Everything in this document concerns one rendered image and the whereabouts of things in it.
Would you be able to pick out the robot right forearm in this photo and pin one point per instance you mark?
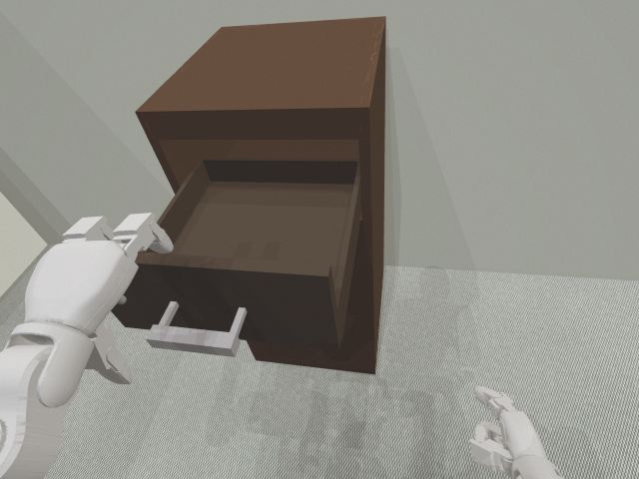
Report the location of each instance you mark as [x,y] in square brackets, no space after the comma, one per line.
[534,467]

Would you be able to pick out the cabinet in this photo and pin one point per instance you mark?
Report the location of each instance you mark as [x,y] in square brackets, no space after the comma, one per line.
[299,90]

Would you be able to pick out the robot left hand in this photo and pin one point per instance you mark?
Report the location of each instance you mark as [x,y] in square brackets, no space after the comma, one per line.
[79,281]

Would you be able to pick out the robot right hand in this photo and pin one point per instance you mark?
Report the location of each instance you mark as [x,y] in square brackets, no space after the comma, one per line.
[497,448]

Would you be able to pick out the robot left forearm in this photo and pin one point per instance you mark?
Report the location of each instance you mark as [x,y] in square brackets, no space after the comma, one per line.
[41,368]

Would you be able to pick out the drawer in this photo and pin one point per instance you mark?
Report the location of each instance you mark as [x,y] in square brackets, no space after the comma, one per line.
[275,236]

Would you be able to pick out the handle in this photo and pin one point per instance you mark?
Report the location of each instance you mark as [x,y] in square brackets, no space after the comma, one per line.
[196,340]

